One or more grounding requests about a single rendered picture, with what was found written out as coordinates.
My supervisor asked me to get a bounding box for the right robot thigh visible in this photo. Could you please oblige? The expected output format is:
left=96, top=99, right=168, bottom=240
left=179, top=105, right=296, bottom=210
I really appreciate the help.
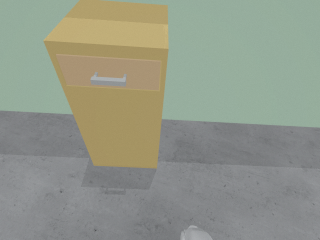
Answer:
left=180, top=227, right=213, bottom=240

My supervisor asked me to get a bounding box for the cabinet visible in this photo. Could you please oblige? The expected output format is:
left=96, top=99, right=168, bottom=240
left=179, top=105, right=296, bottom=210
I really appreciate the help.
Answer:
left=43, top=0, right=169, bottom=169

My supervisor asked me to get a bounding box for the handle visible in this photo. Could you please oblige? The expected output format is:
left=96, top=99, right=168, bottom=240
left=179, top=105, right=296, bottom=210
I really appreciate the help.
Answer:
left=90, top=72, right=127, bottom=87

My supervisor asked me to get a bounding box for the drawer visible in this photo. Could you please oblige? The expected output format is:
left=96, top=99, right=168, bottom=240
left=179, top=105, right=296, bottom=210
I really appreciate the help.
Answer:
left=56, top=54, right=161, bottom=91

